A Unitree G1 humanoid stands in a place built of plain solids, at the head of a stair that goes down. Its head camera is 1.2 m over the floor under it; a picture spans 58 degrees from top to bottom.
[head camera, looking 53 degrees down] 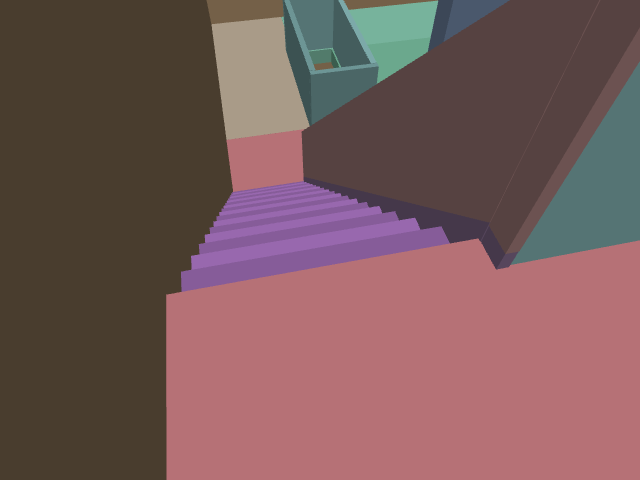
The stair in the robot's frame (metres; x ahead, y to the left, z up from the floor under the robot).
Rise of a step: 0.20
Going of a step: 0.22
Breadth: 1.07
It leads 12 degrees to the left of straight ahead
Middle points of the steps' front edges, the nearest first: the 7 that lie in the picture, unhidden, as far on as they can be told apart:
0.80 -0.03 0.00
1.02 0.01 -0.20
1.23 0.06 -0.40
1.45 0.11 -0.60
1.66 0.15 -0.80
1.88 0.20 -1.00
2.09 0.25 -1.20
